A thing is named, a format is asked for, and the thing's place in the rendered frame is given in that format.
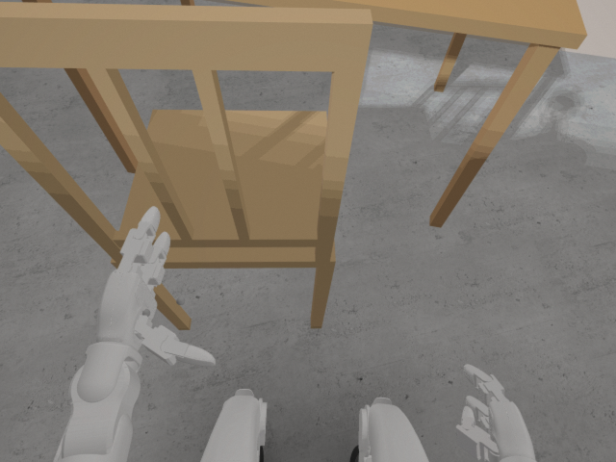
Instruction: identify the table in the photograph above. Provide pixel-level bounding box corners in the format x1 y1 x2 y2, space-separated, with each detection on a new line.
22 0 587 228

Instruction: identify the left robot hand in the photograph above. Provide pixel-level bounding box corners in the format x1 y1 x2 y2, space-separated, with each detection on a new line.
96 206 216 367

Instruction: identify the chair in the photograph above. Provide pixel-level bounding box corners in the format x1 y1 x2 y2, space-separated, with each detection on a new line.
0 2 373 330

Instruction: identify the robot right thigh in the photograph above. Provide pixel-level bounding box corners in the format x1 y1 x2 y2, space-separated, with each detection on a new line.
358 403 429 462

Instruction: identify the robot left thigh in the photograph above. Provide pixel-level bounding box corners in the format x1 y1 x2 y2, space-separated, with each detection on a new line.
200 396 267 462

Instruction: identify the robot left forearm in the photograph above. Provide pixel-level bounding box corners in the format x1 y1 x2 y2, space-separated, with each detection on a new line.
53 342 142 462

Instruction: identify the right robot hand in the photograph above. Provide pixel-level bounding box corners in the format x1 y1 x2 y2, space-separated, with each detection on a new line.
456 364 536 462

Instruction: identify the robot thigh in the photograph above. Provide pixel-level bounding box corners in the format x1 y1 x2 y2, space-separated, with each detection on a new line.
358 403 429 462
200 396 267 462

